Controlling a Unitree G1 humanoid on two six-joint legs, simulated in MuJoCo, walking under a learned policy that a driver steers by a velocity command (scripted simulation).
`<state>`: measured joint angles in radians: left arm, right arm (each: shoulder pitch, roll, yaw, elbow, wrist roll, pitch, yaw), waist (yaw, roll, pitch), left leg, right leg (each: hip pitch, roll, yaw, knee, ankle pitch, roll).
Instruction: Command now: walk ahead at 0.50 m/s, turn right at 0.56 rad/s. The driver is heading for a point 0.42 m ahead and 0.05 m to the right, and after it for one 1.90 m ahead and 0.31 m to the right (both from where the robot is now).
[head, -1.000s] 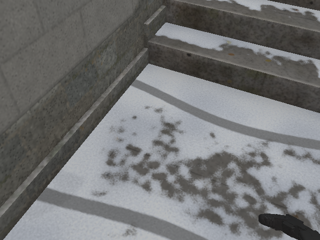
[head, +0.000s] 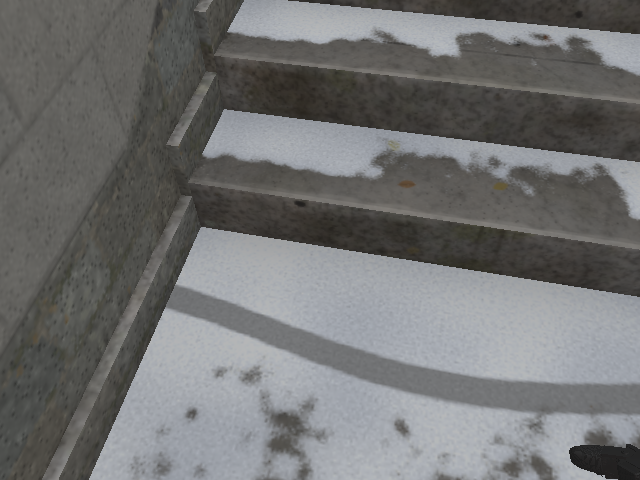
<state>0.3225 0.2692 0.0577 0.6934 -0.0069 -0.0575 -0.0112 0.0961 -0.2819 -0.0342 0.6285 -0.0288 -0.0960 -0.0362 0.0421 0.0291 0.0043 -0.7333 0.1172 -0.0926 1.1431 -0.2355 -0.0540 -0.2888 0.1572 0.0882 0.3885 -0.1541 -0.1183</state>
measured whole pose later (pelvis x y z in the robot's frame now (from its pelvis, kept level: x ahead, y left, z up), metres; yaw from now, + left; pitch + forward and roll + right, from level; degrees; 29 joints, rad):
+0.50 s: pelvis +0.26 +0.04 +0.00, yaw -18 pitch +3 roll +1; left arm 0.21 0.31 0.08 0.63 -0.02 -0.01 0.01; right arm 0.27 -0.25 -0.06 0.78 -0.02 -0.09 -0.02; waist -0.03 -0.05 0.03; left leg -0.21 0.00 0.09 0.37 -0.20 0.03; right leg -0.67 -0.02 0.07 1.11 -0.29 0.03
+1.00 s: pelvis +0.36 -0.06 +0.00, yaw -30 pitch +3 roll +0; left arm 0.15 0.23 0.05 0.67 0.01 0.00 0.01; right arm 0.13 -0.27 -0.05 0.80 -0.01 0.00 -0.05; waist 0.00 0.04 0.03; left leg -0.49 0.07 -0.03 0.88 -0.39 -0.07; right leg -0.35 0.07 0.00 0.43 -0.13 -0.07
